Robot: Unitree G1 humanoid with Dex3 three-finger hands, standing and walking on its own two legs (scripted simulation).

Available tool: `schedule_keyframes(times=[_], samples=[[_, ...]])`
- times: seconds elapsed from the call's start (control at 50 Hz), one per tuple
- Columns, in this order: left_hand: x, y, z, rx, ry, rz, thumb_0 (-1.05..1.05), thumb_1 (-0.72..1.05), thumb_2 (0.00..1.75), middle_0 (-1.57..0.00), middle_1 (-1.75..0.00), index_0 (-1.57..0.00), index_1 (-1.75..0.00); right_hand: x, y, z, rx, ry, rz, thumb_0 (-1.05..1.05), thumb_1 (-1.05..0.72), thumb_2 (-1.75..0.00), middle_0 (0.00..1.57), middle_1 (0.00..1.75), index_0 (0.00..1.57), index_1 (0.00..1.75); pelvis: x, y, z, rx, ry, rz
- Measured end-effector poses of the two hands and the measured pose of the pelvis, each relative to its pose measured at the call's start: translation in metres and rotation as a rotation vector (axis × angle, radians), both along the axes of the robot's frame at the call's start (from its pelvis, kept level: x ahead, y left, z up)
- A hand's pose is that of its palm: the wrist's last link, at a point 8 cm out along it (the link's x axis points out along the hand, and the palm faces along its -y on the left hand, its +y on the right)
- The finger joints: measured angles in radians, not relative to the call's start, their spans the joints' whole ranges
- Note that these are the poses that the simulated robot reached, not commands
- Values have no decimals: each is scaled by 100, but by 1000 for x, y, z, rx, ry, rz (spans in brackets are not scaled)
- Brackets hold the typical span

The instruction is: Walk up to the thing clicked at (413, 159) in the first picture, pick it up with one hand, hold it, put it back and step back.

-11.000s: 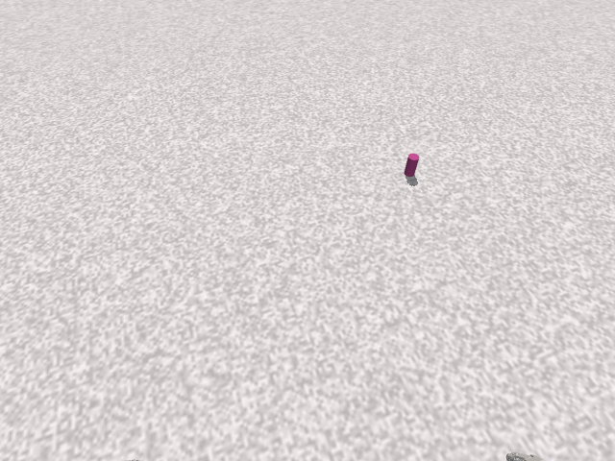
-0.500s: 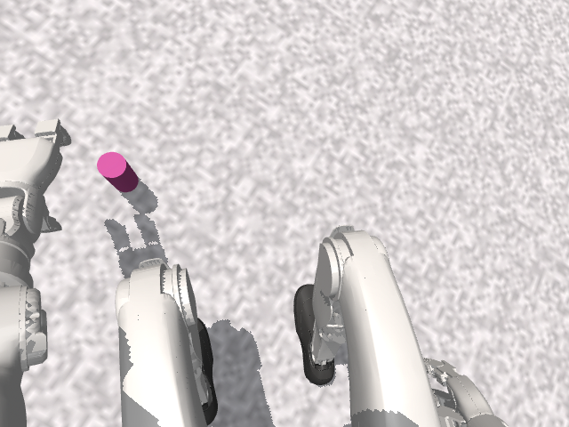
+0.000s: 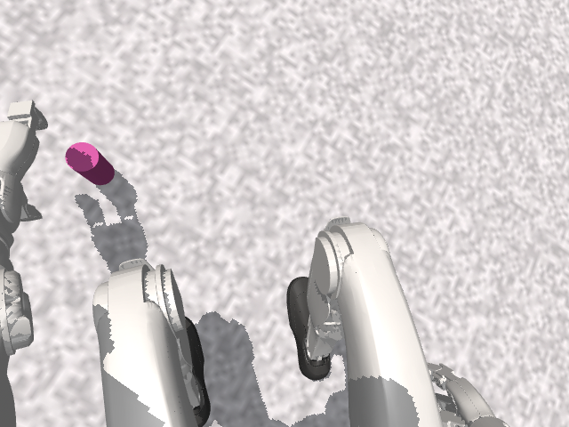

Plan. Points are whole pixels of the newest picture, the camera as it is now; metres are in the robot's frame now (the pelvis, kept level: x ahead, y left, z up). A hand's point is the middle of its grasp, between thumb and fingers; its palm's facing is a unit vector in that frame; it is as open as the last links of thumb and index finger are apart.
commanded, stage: rise first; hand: left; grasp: from above
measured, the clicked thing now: (92, 165) +0.51 +0.24 -0.30
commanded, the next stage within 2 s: approach in 1.94 s
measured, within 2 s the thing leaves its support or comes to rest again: neither
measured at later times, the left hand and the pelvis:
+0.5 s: hand (24, 171) +0.47 +0.30 -0.18, palm faces -0.46 -0.05 -0.89, open 14.0 cm; pelvis +0.00 +0.00 -0.01, yaw -1 degrees
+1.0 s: hand (27, 174) +0.46 +0.29 -0.19, palm faces -0.46 -0.04 -0.89, open 13.2 cm; pelvis +0.00 +0.00 -0.02, yaw -1 degrees
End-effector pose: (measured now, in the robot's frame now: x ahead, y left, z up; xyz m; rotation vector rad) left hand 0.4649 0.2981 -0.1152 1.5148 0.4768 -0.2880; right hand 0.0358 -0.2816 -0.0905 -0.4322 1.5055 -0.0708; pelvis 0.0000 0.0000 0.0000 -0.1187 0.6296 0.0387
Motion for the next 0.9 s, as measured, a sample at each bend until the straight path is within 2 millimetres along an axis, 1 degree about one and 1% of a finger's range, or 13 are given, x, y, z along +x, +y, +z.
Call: schedule_keyframes(times=[0.44,0.58,0.76,0.9], samples=[[8,0,-10,-2,-1,-3,0,-51,99,-11,-101,-10,-102,-3,3,-1,-2,-5,-7,0,-91,-91,21,30,20,30,0,2,-8,-11,-5,-4],[10,-3,-14,-1,-7,-8,0,-50,99,-14,-98,-12,-100,-8,4,-4,-2,-7,-11,0,-91,-91,21,30,20,30,-2,2,-12,-15,-13,-7],[7,-8,-18,-4,-8,-15,0,-45,96,-19,-94,-16,-96,-14,7,-4,2,-7,-24,0,-91,-91,21,30,20,30,-3,3,-13,-16,-15,-9],[8,-5,-17,1,-15,-8,0,-41,92,-24,-88,-21,-92,-15,7,-6,5,-13,-21,0,-91,-91,21,30,20,30,-4,3,-15,-17,-23,-8]])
